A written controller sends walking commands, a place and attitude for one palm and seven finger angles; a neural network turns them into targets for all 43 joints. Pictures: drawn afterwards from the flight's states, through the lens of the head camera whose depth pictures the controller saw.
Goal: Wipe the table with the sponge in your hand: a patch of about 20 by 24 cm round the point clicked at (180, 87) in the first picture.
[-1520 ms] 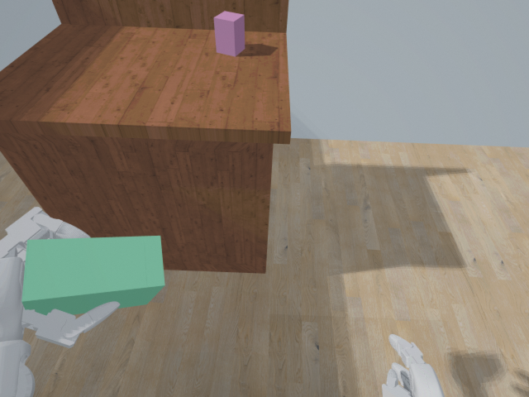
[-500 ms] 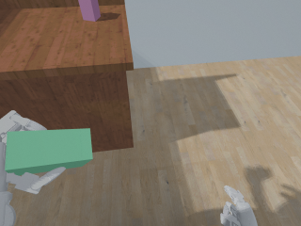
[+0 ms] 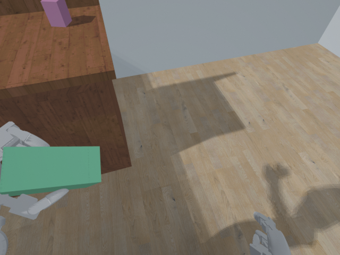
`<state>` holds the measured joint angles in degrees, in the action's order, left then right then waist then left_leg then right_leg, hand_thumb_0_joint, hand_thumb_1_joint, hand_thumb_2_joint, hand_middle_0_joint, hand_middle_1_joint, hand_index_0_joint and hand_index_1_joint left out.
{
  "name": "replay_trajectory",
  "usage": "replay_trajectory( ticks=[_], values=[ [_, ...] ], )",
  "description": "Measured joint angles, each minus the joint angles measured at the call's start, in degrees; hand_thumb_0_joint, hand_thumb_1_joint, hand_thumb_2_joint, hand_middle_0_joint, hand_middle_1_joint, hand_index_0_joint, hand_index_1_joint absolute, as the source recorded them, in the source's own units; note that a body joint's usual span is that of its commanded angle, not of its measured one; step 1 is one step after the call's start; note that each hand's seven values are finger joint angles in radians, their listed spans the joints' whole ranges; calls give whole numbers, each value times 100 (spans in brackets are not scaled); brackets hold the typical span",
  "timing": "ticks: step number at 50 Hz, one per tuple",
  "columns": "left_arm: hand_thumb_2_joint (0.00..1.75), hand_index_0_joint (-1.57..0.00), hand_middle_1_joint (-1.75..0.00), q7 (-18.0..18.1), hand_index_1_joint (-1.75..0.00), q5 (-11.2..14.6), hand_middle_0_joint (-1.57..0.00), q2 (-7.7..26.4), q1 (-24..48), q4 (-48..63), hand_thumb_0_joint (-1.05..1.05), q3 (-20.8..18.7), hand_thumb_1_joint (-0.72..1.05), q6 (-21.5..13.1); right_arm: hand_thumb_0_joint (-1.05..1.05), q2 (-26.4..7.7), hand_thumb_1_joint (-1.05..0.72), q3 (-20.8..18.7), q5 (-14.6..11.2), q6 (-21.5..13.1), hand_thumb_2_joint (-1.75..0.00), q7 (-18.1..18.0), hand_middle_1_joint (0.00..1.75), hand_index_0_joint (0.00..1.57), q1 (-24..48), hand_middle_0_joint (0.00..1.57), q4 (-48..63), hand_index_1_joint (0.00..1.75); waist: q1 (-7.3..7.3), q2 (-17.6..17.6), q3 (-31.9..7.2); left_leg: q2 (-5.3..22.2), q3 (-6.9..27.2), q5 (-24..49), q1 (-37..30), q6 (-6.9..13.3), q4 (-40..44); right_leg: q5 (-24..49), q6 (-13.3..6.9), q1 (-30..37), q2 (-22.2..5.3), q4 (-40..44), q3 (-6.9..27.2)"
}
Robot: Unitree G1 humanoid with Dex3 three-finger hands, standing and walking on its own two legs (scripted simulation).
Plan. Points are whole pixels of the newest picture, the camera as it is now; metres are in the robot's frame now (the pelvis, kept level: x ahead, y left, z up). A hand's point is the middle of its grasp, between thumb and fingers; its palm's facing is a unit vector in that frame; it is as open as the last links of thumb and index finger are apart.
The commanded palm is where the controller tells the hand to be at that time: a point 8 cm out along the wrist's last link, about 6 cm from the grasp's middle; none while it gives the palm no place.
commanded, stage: take the last steps up to it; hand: left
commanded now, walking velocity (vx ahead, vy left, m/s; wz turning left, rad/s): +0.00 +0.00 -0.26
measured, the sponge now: (67, 170) +0.23 +0.19 +0.16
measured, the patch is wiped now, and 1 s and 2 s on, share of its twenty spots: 0.00 0.00 0.00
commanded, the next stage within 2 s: come to a stop and stand still in 1.58 s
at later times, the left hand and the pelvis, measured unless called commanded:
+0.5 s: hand (35, 175) +0.21 +0.22 +0.18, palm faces +0.39 -0.81 -0.44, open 10.2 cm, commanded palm +0.16 +0.27 +0.19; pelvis +0.00 -0.01 +0.00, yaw +0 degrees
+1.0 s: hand (38, 133) +0.29 +0.26 +0.18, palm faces +0.42 -0.78 -0.47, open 10.2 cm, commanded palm +0.24 +0.30 +0.19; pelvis +0.09 +0.02 +0.01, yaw +1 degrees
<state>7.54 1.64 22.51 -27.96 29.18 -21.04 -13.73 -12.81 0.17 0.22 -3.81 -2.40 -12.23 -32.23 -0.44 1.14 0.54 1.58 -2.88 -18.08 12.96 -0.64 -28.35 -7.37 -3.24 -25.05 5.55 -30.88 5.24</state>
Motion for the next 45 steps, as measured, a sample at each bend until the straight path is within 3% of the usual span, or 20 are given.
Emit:
replay_trajectory(
  ticks=[2,4,7,9,11,15,17,21,25,27,30,32,34,37,40,42,45],
  values=[
    [99,-73,-134,-4,-134,15,-72,16,59,-95,0,-39,-49,21,1,25,-90,-16,-43,12,-89,-26,30,21,13,20,-5,30,74,98,13,6,-118,67,-39,-106,-68,-577,180,-96,-26,-421,17],
    [99,-73,-134,-5,-134,7,-72,-47,25,-193,-1,-34,-49,96,1,55,-90,-24,-36,-61,-89,-48,30,21,-48,20,0,30,80,44,-56,89,-150,-7,-66,-159,-143,-1090,318,-156,-116,-1024,-224],
    [99,-73,-134,34,-134,-38,-72,-151,-47,-242,-1,63,-49,226,1,92,-90,29,-53,-194,-89,-50,30,20,-153,20,-29,30,96,-88,-123,265,-165,-180,-102,-235,-375,-1187,364,236,-309,-840,-594],
    [99,-73,-134,68,-134,-94,-72,-214,2,-298,-1,159,-49,257,1,96,-90,70,-46,-221,-89,-56,30,21,-149,20,-91,30,76,-198,-112,398,-133,-387,-18,-242,-737,-750,131,474,-313,-479,-781],
    [99,-73,-134,65,-134,-143,-72,-291,197,-396,-1,327,-49,282,1,82,-90,48,-33,-165,-89,-59,30,21,-100,20,-225,30,-16,-265,-68,337,42,-750,276,-87,-1364,-766,-100,458,-305,-584,-918],
    [99,-73,-134,18,-134,-147,-72,-308,186,-332,-1,447,-49,207,1,35,-90,25,15,26,-89,-52,30,21,-66,20,-423,30,-96,-161,-18,39,140,-712,993,-2,-2769,-668,-173,575,-427,-289,-947],
    [99,-73,-134,4,-134,-145,-72,-206,-15,-212,-1,358,-49,107,1,47,-90,30,35,83,-89,-61,30,21,-135,20,-421,30,-125,-58,-55,38,46,-592,1066,30,-2517,-551,-159,625,-493,-83,-912],
    [99,-73,-134,54,-134,-138,-72,-43,-235,-115,-1,185,-49,-43,1,35,-90,18,67,21,-89,-114,30,21,-333,20,-414,30,-87,108,-118,78,-160,-386,734,124,-1207,-490,-120,677,-637,87,-859],
    [99,-73,-134,115,-134,-125,-72,-138,-109,-220,-1,173,-49,-82,1,-108,-90,-47,63,-130,-89,-188,30,21,-443,20,-396,30,-20,-18,-116,74,-204,-251,111,229,14,-726,0,631,-691,-231,-880],
    [99,-73,-134,131,-134,-121,-72,-188,30,-354,-1,150,-50,-80,1,-100,-90,-70,53,-174,-89,-209,30,20,-390,20,-419,30,-19,-49,-52,52,-193,366,109,117,-46,-1232,110,560,-691,-640,-802],
    [99,-73,-134,114,-134,-164,-72,-201,101,-629,-1,100,-50,-7,1,39,-90,-58,33,-241,-89,-195,30,20,-346,20,-477,30,-70,-104,-119,41,-157,242,163,35,-307,-1873,277,390,-710,-1378,-843],
    [99,-73,-134,102,-134,-178,-72,-209,95,-717,-1,108,-50,71,1,134,-90,-19,39,-300,-89,-174,30,20,-343,20,-492,30,-80,-176,-146,66,-109,88,182,-12,-449,-1894,333,510,-730,-1227,-984],
    [99,-73,-134,85,-134,-194,-72,-223,93,-696,-1,147,-50,92,1,182,-90,21,38,-338,-89,-136,30,20,-329,20,-486,30,-61,-292,-113,131,-32,-129,295,4,-794,-1324,207,717,-691,-764,-1121],
    [99,-73,-134,13,-134,-178,-72,-349,210,-628,-1,342,-50,47,1,171,-90,-1,19,-271,-89,-18,30,21,-214,20,-654,30,0,-351,13,32,132,-496,887,52,-2426,-1334,-63,825,-710,-812,-1257],
    [99,-73,-134,-54,-134,-152,-72,-441,105,-483,-1,384,-50,-101,1,108,-90,4,34,-166,-89,28,30,21,-96,20,-714,30,76,-309,96,34,105,-280,1409,-16,-3373,-1269,-32,1051,-755,-409,-1226],
    [99,-73,-134,-60,-134,-157,-72,-385,13,-405,-1,315,-50,-222,1,103,-90,-2,46,-112,-89,20,30,21,-41,20,-648,30,88,-210,139,126,5,-95,1533,-20,-3057,-1162,3,1165,-822,-136,-1184],
    [99,-73,-134,-4,-134,-157,-72,-257,-48,-360,-1,189,-50,-297,1,79,-90,-28,61,-100,-89,-2,30,21,1,20,-477,30,108,-46,214,220,-226,118,1367,22,-1859,-1130,66,1295,-959,76,-1106]
  ],
)
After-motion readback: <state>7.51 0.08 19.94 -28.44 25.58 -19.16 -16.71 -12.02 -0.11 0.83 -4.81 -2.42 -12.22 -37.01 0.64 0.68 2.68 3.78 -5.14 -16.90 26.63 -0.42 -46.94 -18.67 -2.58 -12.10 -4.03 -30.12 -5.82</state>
